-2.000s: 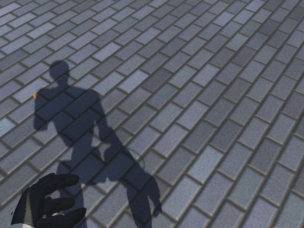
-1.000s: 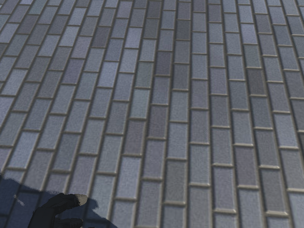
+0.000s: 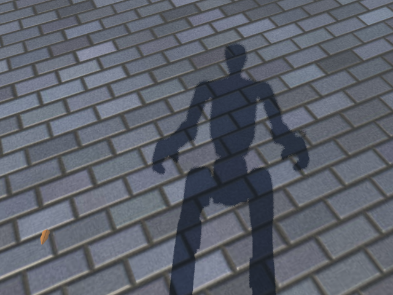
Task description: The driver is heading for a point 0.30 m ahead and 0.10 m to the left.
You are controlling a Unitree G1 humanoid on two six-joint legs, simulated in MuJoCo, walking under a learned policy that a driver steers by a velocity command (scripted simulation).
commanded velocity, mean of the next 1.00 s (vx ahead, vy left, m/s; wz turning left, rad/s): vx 0.10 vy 0.00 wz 0.65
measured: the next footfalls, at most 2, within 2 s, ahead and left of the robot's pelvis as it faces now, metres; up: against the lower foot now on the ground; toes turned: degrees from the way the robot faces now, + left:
left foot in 0.16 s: +0.04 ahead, +0.16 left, +0.00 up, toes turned +14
right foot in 0.62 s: +0.16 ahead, -0.02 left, +0.00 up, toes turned +36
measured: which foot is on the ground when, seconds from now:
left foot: up 0.00-0.14, down 0.16-0.62, up 0.64-0.96, down 0.98-1.00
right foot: down 0.00-0.16, up 0.18-0.60, down 0.62-1.00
